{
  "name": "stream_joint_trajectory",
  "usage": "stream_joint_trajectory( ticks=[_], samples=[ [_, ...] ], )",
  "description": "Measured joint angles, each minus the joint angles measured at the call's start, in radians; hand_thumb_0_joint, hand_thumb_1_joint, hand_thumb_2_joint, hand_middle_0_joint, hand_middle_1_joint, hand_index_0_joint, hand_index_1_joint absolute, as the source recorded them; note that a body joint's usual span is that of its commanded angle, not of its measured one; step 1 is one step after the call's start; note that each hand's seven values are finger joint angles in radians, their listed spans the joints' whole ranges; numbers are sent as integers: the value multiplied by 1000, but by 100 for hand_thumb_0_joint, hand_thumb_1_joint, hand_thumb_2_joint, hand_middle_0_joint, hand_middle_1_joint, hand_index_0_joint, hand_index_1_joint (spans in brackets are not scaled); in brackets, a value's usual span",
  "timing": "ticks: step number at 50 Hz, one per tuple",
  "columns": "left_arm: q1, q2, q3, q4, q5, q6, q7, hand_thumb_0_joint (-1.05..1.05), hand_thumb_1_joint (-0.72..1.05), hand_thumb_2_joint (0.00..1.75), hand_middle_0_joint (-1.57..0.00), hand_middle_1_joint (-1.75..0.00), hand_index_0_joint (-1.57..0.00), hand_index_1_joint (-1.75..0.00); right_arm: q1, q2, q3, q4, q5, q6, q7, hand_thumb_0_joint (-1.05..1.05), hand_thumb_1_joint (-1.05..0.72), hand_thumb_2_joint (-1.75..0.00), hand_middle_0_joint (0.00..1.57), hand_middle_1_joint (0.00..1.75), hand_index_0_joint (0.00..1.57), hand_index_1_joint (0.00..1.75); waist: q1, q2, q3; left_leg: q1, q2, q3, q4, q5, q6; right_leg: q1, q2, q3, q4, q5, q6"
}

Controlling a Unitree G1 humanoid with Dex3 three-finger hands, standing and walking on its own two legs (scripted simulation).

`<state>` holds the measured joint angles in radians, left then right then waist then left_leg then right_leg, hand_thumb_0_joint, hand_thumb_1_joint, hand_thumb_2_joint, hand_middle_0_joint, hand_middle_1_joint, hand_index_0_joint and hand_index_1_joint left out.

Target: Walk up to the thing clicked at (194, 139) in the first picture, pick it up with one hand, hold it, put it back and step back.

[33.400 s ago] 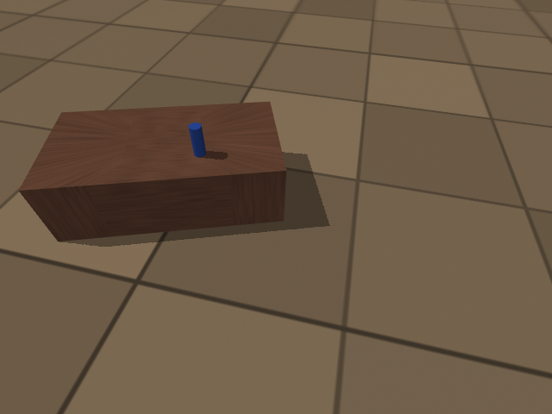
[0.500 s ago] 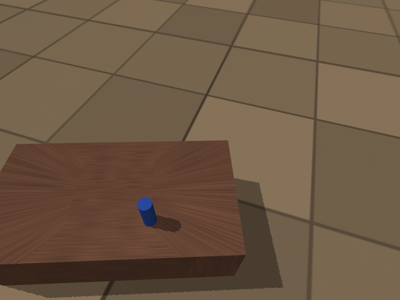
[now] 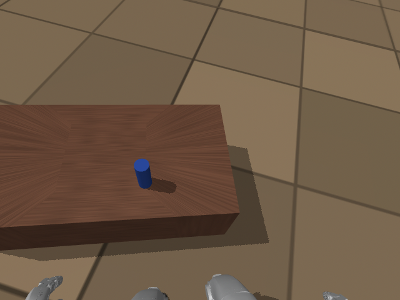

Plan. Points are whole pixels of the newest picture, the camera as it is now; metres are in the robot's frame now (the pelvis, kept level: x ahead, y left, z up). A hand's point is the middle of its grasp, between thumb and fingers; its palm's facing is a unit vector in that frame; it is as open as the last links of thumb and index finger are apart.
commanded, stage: step back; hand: left
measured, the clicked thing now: (143, 174) +0.55 +0.17 -0.36
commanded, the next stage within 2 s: none
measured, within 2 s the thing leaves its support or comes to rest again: neither
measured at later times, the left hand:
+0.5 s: hand out of the picture +0.01 +0.24 -0.13, palm faces +0.02 -0.91 -0.41, open 7.4 cm
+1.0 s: hand out of the picture -0.21 +0.22 -0.15, palm faces -0.03 -0.92 -0.40, open 7.4 cm
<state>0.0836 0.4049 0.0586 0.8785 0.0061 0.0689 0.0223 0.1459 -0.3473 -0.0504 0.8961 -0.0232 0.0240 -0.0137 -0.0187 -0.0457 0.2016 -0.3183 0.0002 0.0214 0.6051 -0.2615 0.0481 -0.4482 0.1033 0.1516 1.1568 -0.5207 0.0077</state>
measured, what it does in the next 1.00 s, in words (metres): walks backwards: right foot, then left foot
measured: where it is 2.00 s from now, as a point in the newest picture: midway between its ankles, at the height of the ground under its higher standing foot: outside the picture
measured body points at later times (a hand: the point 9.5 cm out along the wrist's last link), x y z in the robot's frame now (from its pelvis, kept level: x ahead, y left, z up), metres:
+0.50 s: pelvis -0.12 -0.03 +0.00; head -0.06 -0.04 +0.44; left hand +0.00 +0.29 -0.10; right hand -0.04 -0.35 -0.13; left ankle -0.15 +0.10 -0.70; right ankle -0.07 -0.14 -0.73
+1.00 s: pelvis -0.28 -0.05 -0.01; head -0.23 -0.06 +0.43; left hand -0.21 +0.27 -0.13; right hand -0.14 -0.36 -0.13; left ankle -0.18 +0.09 -0.71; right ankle -0.29 -0.17 -0.73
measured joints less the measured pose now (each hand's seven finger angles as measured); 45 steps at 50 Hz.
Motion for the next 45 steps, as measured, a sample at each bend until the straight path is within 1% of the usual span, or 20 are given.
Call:
stream_joint_trajectory(
  ticks=[5, 7, 9, 11, 13, 14, 16, 19, 22, 25, 27, 28, 29, 30, 32, 33, 35, 37, 41, 45],
  samples=[
    [41, -9, 8, -2, 3, 1, -12, 0, 90, 90, -21, -30, -20, -30, -10, -4, 6, -43, 1, -6, -2, 0, -90, -90, 20, 30, 21, 30, 3, 12, 7, -33, 20, 30, 21, 17, -8, 84, -42, -34, -188, 12, 11],
    [50, -13, 12, -1, 5, -2, -18, 0, 90, 90, -21, -30, -20, -30, -14, -12, 9, -53, 1, -1, 1, 0, -90, -90, 20, 30, 21, 30, 5, 20, 3, -54, 28, 38, 43, 20, -16, 128, -63, -60, -295, 31, 3],
    [63, -16, 14, 0, 8, -11, -24, 0, 90, 90, -21, -30, -20, -30, -15, -24, 10, -57, 4, 8, 6, 0, -90, -90, 20, 30, 21, 30, 12, 31, -10, -81, 38, 45, 77, 16, -28, 186, -79, -91, -441, 99, -14],
    [69, -42, 16, 9, 19, -21, -25, 0, 90, 90, -21, -30, -20, -30, -25, -46, 5, -45, 12, 20, 6, 0, -90, -90, 20, 30, 21, 30, 2, 90, -9, -103, 61, 3, 114, 6, -37, 206, -50, -127, -483, 138, -22],
    [89, -49, 11, -2, 24, -22, -34, 0, 90, 90, -21, -30, -20, -30, -20, -46, 0, -26, 20, 32, -1, 0, -90, -90, 20, 30, 21, 30, 10, 86, -29, -142, -5, -63, 240, -161, -46, 189, -64, -125, -472, 146, -32],
    [96, -52, 10, -7, 22, -22, -34, 0, 90, 90, -21, -30, -20, -30, -15, -48, -1, -19, 24, 36, -3, 1, -90, -90, 20, 30, 21, 30, 20, 78, -36, -159, -44, -92, 333, -202, -48, 186, -75, -117, -479, 156, -35],
    [99, -62, 8, -14, 20, -19, -29, 0, 90, 90, -21, -30, -20, -30, -1, -57, -1, -14, 32, 32, -6, 1, -90, -90, 20, 30, 21, 30, 24, 77, -47, -177, -99, -137, 472, -211, -52, 185, -91, -116, -513, 189, -33],
    [87, -64, 9, -38, 22, -17, -22, 0, 90, 90, -21, -30, -21, -30, 27, -70, 3, -16, 32, 20, -10, 0, -91, -90, 20, 30, 20, 30, 24, 79, -55, -157, -119, -148, 542, -213, -61, 168, -106, -129, -549, 229, -33],
    [64, -62, 9, -75, 24, -25, -13, 0, 90, 90, -21, -30, -21, -30, 48, -78, 4, -13, 28, 20, -13, 0, -91, -90, 20, 30, 20, 30, 23, 80, -50, -95, -97, -135, 462, -240, -70, 142, -117, -151, -557, 256, -31],
    [37, -51, 6, -110, 23, -29, -9, 0, 90, 90, -21, -30, -21, -30, 54, -75, 4, -11, 21, 19, -10, 1, -91, -90, 20, 30, 20, 30, 22, 68, -36, -18, -59, -102, 287, -245, -67, 106, -134, -174, -536, 270, -24],
    [24, -41, 4, -125, 17, -25, -11, 0, 90, 90, -21, -30, -21, -30, 52, -71, 3, -11, 17, 12, -6, 1, -91, -90, 20, 30, 20, 30, 18, 55, -28, 41, -38, -76, 133, -187, -59, 73, -145, -185, -502, 271, -16],
    [19, -34, 2, -129, 13, -21, -13, 0, 90, 90, -21, -30, -20, -30, 51, -68, 1, -11, 13, 6, -4, 1, -91, -90, 20, 30, 20, 30, 14, 46, -26, 67, -35, -64, 55, -119, -50, 55, -153, -188, -478, 268, -9],
    [11, -24, 4, -126, 10, -16, -14, 0, 90, 90, -21, -30, -20, -30, 42, -55, -2, -6, 8, 3, -3, 1, -91, -90, 20, 30, 20, 30, 19, 17, -13, 73, -51, -49, 40, -92, -40, 43, -170, -174, -458, 268, -5],
    [9, -21, 6, -117, 7, -9, -13, 0, 90, 90, -21, -30, -20, -30, 37, -47, -1, -7, 4, 2, 3, 1, -91, -90, 20, 30, 20, 30, 25, 4, -8, 67, -55, -39, 47, -88, -33, 31, -161, -151, -437, 225, -11],
    [14, -22, 9, -92, 7, 3, -10, 0, 90, 90, -21, -30, -20, -30, 33, -40, 5, -13, -3, 0, 14, 1, -91, -90, 20, 30, 20, 30, 10, 19, -16, 45, -34, -52, 59, -81, -24, -6, -87, -93, -285, 58, -17],
    [19, -20, 11, -82, 4, 8, -9, 0, 90, 90, -21, -30, -20, -30, 31, -33, 9, -15, -5, -1, 14, 1, -91, -90, 20, 30, 21, 30, 6, 20, -21, 41, -24, -57, 47, -68, -24, -23, -50, -61, -192, 22, -22],
    [35, -12, 18, -71, -3, 8, -8, 0, 90, 90, -21, -30, -20, -30, 26, -20, 16, -19, -6, -1, 10, 1, -90, -90, 20, 30, 21, 30, 10, 15, -35, 33, -9, -56, 16, -35, -26, -41, -5, -28, -46, 7, -27],
    [54, -8, 24, -67, -4, 2, -9, 0, 90, 90, -21, -30, -20, -30, 16, -15, 18, -27, -7, 0, 7, 1, -90, -90, 20, 30, 21, 30, 20, 13, -41, 20, 5, -48, -3, -9, -28, -29, 8, -22, 20, 13, -17],
    [90, -5, 28, -58, 3, -2, -13, 0, 90, 90, -21, -30, -20, -30, -19, -19, 12, -61, -5, -4, 0, 1, -90, -90, 20, 30, 21, 30, 35, 20, -34, -21, 31, -29, 3, 23, -30, 61, -22, -33, -80, -2, 13],
    [105, -6, 24, -36, 7, -9, -19, 0, 90, 90, -21, -30, -20, -30, -50, -35, 11, -95, -4, -1, 3, 0, -90, -90, 20, 30, 21, 30, 41, 33, -25, -85, 52, -12, 49, 42, -52, 177, -76, -79, -355, 45, 7]
  ],
)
